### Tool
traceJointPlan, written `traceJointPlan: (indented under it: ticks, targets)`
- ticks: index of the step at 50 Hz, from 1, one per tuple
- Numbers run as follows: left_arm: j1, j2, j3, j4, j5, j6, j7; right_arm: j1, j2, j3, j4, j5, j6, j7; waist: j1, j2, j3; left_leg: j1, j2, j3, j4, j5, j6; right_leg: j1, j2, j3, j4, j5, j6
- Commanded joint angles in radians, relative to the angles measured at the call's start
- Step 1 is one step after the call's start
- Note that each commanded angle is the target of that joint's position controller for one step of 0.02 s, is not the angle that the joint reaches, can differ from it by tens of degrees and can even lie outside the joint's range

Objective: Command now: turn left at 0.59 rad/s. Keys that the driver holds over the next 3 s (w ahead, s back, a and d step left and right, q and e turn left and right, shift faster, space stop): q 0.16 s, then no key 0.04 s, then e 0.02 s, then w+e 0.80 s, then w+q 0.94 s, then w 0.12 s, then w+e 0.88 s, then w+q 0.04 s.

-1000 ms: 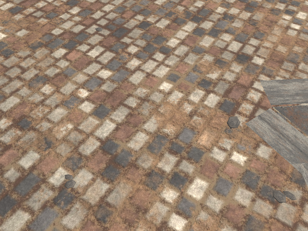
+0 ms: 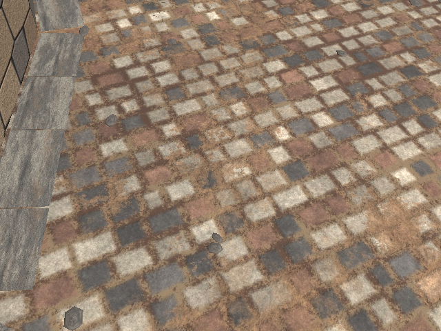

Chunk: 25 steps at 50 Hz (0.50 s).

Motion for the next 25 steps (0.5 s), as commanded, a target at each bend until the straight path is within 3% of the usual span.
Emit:
traceJointPlan:
  ticks: [1, 7, 9, 10, 11, 12, 13, 14, 15, 16, 18, 21, 23, 25]
  targets:
    - [-0.043, 0.07, 0.014, -0.075, -0.004, -0.022, -0.007, -0.013, -0.185, -0.057, -0.07, -0.001, -0.006, -0.006, -0.015, 0.171, -0.114, 0.155, 0.237, -0.31, -0.108, 0.119, 0.167, -0.022, 0.008, 0.022, -0.106, -0.017, 0.0]
    - [-0.018, 0.078, 0.018, -0.075, -0.015, -0.047, -0.03, -0.041, -0.188, -0.063, -0.078, 0.01, 0.008, 0.006, -0.01, 0.185, -0.13, 0.157, 0.212, -0.421, -0.067, 0.209, 0.158, 0.119, 0.037, 0.026, -0.308, -0.036, -0.031]
    - [0.041, 0.077, 0.021, -0.055, -0.012, -0.054, -0.037, -0.073, -0.176, -0.059, -0.083, 0.024, 0.015, 0.002, 0.033, 0.174, -0.14, 0.131, 0.174, -0.403, -0.022, 0.212, 0.117, 0.244, 0.03, -0.001, -0.51, 0.109, -0.055]
    - [0.063, 0.1, 0.027, -0.048, -0.002, -0.054, -0.037, -0.054, -0.15, -0.051, -0.081, 0.024, 0.015, -0.002, 0.031, 0.14, -0.155, 0.067, 0.135, -0.363, 0.024, 0.114, 0.071, 0.352, -0.038, 0.029, -0.573, 0.221, -0.081]
    - [0.055, 0.15, 0.031, -0.064, 0.018, -0.049, -0.033, 0.01, -0.087, -0.032, -0.071, 0.004, 0.013, -0.001, -0.011, -0.056, -0.18, -0.036, 0.035, -0.223, 0.206, -0.177, 0.006, 0.449, -0.237, 0.215, -0.608, 0.349, -0.158]
    - [0.051, 0.172, 0.027, -0.057, 0.05, -0.045, -0.037, -0.004, -0.113, -0.04, -0.091, 0.005, 0.001, -0.004, -0.021, -0.247, -0.116, -0.193, -0.086, -0.064, 0.343, -0.452, -0.048, 0.384, -0.366, 0.431, -0.654, 0.358, -0.329]
    - [0.021, 0.116, 0.012, -0.074, 0.041, -0.054, -0.036, 0.008, -0.157, -0.051, -0.074, -0.014, -0.011, -0.006, -0.012, -0.178, -0.101, -0.198, -0.014, -0.09, 0.491, -0.419, -0.084, 0.332, -0.388, 0.472, -0.687, 0.136, -0.376]
    - [0.002, 0.08, -0.001, -0.072, 0.023, -0.056, -0.034, 0.006, -0.157, -0.052, -0.054, -0.012, -0.014, -0.001, -0.014, -0.138, -0.074, -0.216, 0.006, -0.073, 0.524, -0.339, -0.099, 0.331, -0.319, 0.411, -0.711, -0.098, -0.333]
    - [0.01, 0.098, 0.0, -0.061, 0.001, -0.054, -0.031, 0.013, -0.14, -0.049, -0.035, -0.02, -0.015, 0.003, -0.016, -0.143, -0.041, -0.262, 0.026, -0.009, 0.531, -0.289, -0.119, 0.356, -0.265, 0.377, -0.735, -0.211, -0.294]
    - [0.034, 0.111, 0.001, -0.051, -0.014, -0.05, -0.026, -0.009, -0.139, -0.049, -0.036, -0.021, -0.02, 0.005, 0.006, -0.15, -0.004, -0.316, 0.048, 0.018, 0.537, -0.238, -0.133, 0.386, -0.255, 0.384, -0.745, -0.209, -0.289]
    - [0.092, 0.123, 0.001, -0.043, -0.016, -0.042, -0.017, -0.069, -0.1, -0.034, -0.043, -0.009, -0.045, 0.016, 0.041, -0.127, 0.015, -0.307, 0.054, 0.079, 0.469, -0.19, -0.139, 0.396, -0.206, 0.33, -0.753, -0.13, -0.283]
    - [0.144, 0.137, 0.007, -0.037, -0.019, -0.039, -0.012, -0.129, -0.043, -0.016, -0.052, 0.0, -0.089, 0.024, 0.068, -0.153, 0.001, -0.169, 0.035, 0.12, 0.241, -0.184, -0.129, 0.371, -0.159, 0.273, -0.733, -0.03, -0.277]
    - [0.171, 0.16, 0.014, -0.037, -0.023, -0.035, -0.014, -0.12, -0.05, -0.02, -0.045, 0.012, -0.109, 0.032, 0.061, -0.173, -0.007, -0.068, 0.014, 0.129, 0.12, -0.211, -0.117, 0.336, -0.162, 0.296, -0.717, -0.044, -0.291]
    - [0.162, 0.158, 0.013, -0.046, -0.032, -0.029, -0.017, -0.062, -0.066, -0.031, -0.02, 0.025, -0.123, 0.037, 0.019, -0.156, -0.016, 0.072, 0.014, 0.124, -0.056, -0.068, -0.09, 0.28, -0.154, 0.332, -0.693, -0.072, -0.287]
Next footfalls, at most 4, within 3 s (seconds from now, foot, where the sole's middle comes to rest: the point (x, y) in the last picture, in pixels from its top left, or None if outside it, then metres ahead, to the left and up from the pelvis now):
0.22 right None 0.06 -0.14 -0.78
0.56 left None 0.07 0.12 -0.78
1.00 right None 0.38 -0.19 -0.78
1.58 left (228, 244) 0.73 -0.05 -0.78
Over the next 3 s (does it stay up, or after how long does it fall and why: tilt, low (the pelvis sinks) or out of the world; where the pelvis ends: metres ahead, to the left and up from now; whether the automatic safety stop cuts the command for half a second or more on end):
stays up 1.32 -0.14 -0.03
